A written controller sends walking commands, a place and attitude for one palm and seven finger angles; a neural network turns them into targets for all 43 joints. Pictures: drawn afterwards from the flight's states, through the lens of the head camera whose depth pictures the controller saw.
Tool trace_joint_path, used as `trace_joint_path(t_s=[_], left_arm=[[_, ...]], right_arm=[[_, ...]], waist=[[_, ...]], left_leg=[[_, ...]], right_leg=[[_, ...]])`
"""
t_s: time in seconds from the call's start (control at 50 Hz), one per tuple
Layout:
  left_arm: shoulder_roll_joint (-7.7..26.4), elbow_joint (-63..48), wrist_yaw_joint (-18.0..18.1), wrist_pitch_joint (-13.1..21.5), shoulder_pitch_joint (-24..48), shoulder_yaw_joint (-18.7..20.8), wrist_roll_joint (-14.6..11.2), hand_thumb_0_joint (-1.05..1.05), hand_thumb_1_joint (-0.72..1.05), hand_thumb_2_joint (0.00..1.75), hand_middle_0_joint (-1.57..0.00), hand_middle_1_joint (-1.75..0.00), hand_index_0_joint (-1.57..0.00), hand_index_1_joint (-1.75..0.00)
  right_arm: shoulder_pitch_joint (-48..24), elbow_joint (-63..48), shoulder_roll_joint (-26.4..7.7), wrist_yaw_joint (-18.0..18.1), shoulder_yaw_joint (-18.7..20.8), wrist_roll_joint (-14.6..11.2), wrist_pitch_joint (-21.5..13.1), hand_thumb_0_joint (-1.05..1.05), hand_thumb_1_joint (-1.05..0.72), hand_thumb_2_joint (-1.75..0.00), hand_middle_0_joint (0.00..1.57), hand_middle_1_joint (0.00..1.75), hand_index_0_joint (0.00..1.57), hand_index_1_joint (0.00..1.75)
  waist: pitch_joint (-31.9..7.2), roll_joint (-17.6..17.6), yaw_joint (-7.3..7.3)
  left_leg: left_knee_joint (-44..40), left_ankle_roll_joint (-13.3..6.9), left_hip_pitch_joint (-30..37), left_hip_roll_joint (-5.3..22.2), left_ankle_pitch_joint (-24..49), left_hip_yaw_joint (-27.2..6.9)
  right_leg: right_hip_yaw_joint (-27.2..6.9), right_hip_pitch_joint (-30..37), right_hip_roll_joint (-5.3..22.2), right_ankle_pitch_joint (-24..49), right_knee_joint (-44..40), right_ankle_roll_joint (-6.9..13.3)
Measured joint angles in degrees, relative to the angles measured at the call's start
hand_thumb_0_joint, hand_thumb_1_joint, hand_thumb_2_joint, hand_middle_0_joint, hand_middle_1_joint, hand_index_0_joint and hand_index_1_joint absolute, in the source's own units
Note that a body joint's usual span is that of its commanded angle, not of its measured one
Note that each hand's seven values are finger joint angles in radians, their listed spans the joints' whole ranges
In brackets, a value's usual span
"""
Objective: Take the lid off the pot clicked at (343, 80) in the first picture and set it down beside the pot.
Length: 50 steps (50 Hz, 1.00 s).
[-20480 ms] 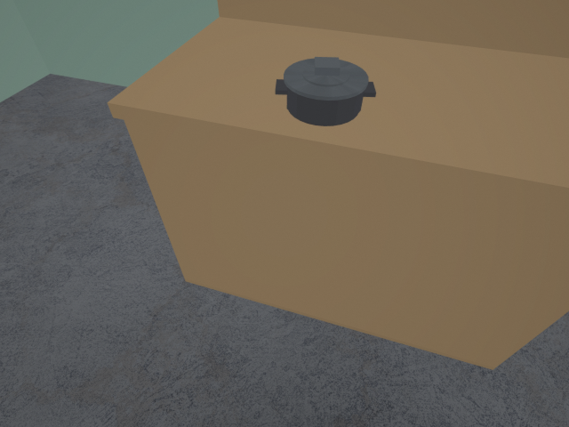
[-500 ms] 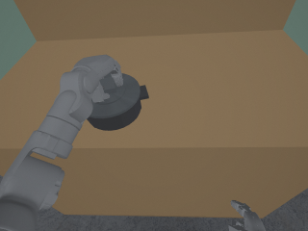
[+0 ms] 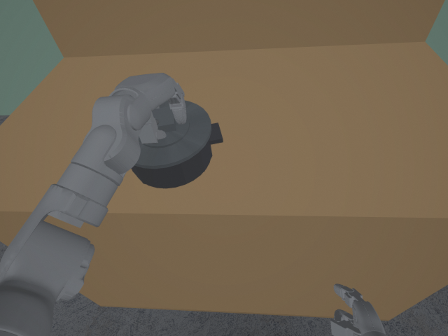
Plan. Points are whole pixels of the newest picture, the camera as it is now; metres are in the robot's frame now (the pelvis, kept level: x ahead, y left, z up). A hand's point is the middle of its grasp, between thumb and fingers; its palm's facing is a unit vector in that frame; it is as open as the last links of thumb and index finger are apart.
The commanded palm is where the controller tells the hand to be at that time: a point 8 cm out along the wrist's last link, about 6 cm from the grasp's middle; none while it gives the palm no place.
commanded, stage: lift the lid straight up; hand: left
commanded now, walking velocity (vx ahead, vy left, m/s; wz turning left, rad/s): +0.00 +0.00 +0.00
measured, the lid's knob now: (160, 120) +0.45 +0.13 +0.16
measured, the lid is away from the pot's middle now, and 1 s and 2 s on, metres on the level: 0.01 0.00 0.04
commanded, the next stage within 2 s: move the lid sideways beside the pot in 1.60 s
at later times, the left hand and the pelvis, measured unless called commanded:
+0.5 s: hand (146, 99) +0.43 +0.13 +0.23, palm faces -0.20 -0.08 -0.98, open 7.3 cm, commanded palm +0.41 +0.15 +0.31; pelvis -0.01 +0.00 +0.00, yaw +0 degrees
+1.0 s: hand (137, 75) +0.42 +0.13 +0.27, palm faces -0.11 -0.07 -0.99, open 7.2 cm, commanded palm +0.40 +0.15 +0.35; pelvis -0.01 +0.00 +0.00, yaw +0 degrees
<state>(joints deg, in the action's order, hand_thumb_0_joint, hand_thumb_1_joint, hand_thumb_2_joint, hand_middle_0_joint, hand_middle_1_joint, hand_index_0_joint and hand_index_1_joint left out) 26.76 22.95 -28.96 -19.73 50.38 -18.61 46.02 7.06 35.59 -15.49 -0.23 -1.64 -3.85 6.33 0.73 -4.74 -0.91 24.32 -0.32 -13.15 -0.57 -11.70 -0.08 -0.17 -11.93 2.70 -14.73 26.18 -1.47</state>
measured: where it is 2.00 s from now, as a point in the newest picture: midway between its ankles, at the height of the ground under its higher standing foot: outside the picture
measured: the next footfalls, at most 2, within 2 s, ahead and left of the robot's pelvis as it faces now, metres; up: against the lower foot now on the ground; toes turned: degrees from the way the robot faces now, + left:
none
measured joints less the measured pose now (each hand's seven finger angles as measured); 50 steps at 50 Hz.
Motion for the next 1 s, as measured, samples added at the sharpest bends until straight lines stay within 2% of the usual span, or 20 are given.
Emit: trace_joint_path(t_s=[0.18,0.32,0.56,0.88,1.0], left_arm=[[0.6,0.9,-1.0,-0.5,2.3,1.0,0.2,0.02,0.03,1.12,-0.65,-0.67,-0.86,-0.82],[0.8,1.1,-1.9,-0.9,4.3,0.3,0.4,0.02,0.03,1.12,-0.65,-0.67,-0.87,-0.82],[2.0,3.7,-2.5,-1.2,7.9,0.9,0.7,0.02,0.03,1.12,-0.65,-0.67,-0.87,-0.82],[2.4,0.8,-3.7,-1.6,10.2,1.1,0.2,0.02,0.03,1.13,-0.65,-0.67,-0.88,-0.82],[2.4,3.1,-3.8,-1.9,12.7,0.8,0.4,0.02,0.03,1.13,-0.65,-0.67,-0.88,-0.82]], right_arm=[[-0.1,0.1,-0.2,-0.1,-0.1,0.1,-0.1,0.01,-0.91,-0.89,0.19,0.30,0.20,0.30],[0.0,0.2,-0.5,0.1,0.0,0.0,-0.3,0.01,-0.91,-0.89,0.19,0.30,0.20,0.30],[0.8,0.2,-0.5,0.4,-0.2,-0.2,-1.1,0.01,-0.91,-0.89,0.19,0.30,0.20,0.30],[0.5,0.1,-0.4,0.0,-0.5,-0.3,-1.4,0.01,-0.91,-0.89,0.19,0.30,0.20,0.30],[-0.5,-0.1,-0.2,0.4,-1.1,-0.4,-1.2,0.01,-0.91,-0.89,0.19,0.30,0.20,0.30]], waist=[[-0.2,-0.2,0.14],[-0.1,-0.1,0.32],[-0.1,0.3,-0.18],[-0.6,0.0,0.55],[-0.7,0.1,0.68]], left_leg=[[-0.5,0.0,0.2,0.0,0.3,0.0],[-0.7,0.0,0.3,-0.1,0.6,-0.1],[-1.2,-0.1,0.3,-0.2,1.1,0.1],[-1.6,-0.4,0.5,-0.6,1.6,0.2],[-1.7,-0.3,0.2,-0.7,1.9,0.1]], right_leg=[[0.0,0.1,0.0,0.2,-0.3,0.0],[0.1,0.1,0.1,0.3,-0.2,0.0],[-0.1,0.1,0.2,0.8,-0.7,-0.1],[-0.2,0.1,0.6,1.1,-0.7,-0.3],[-0.2,-0.3,0.6,1.2,-0.5,-0.3]])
